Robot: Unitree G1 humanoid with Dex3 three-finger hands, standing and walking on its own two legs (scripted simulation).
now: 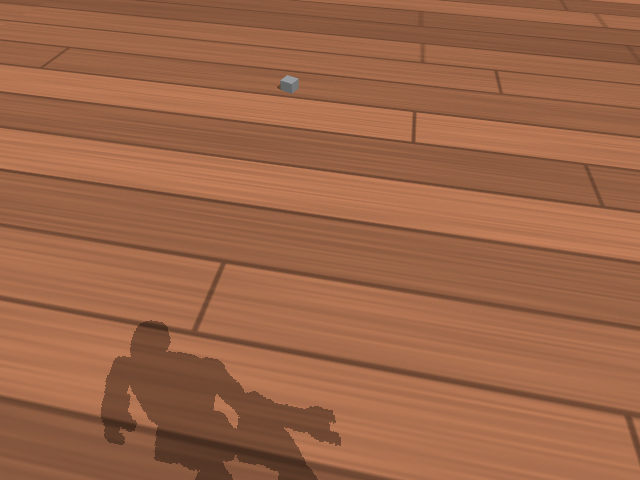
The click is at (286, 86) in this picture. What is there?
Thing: small box
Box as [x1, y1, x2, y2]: [280, 75, 298, 93]
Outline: 287,75 280,80 280,86 282,90 291,93 298,88 298,79
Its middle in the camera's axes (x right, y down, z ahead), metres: -0.17 -0.97 +2.45
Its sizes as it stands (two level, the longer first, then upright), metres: 0.084 0.080 0.063
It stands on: the floor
